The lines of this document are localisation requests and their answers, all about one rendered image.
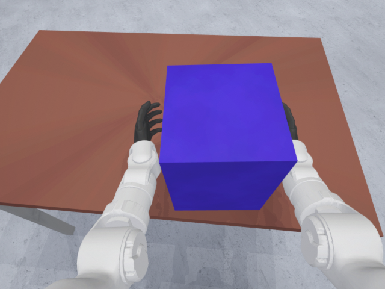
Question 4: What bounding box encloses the table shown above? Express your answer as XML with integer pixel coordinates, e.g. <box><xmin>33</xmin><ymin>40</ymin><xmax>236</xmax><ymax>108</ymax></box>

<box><xmin>0</xmin><ymin>30</ymin><xmax>383</xmax><ymax>237</ymax></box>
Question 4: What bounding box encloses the robot left hand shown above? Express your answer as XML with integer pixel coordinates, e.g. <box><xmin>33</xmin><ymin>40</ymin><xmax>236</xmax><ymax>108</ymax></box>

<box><xmin>134</xmin><ymin>101</ymin><xmax>163</xmax><ymax>143</ymax></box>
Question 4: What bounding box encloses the carton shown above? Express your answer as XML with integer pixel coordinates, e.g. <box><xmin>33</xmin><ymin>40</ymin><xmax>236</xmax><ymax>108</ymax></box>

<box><xmin>159</xmin><ymin>63</ymin><xmax>298</xmax><ymax>211</ymax></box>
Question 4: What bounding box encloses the right robot upper arm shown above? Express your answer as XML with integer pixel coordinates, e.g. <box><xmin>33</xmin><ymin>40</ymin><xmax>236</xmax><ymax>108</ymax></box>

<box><xmin>301</xmin><ymin>213</ymin><xmax>385</xmax><ymax>289</ymax></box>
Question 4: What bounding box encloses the left robot upper arm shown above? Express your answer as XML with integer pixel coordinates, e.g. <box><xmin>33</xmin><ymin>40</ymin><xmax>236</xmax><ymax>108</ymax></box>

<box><xmin>45</xmin><ymin>226</ymin><xmax>149</xmax><ymax>289</ymax></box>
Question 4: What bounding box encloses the robot left forearm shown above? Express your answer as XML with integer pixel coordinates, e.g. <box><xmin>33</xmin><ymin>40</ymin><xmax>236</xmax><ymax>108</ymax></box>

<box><xmin>77</xmin><ymin>140</ymin><xmax>161</xmax><ymax>271</ymax></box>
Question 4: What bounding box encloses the robot right hand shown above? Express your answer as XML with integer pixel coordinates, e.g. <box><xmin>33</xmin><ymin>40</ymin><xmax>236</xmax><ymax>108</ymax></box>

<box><xmin>282</xmin><ymin>102</ymin><xmax>298</xmax><ymax>140</ymax></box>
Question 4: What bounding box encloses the robot right forearm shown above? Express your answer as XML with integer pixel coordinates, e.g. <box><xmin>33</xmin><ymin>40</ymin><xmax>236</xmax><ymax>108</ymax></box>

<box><xmin>282</xmin><ymin>140</ymin><xmax>383</xmax><ymax>260</ymax></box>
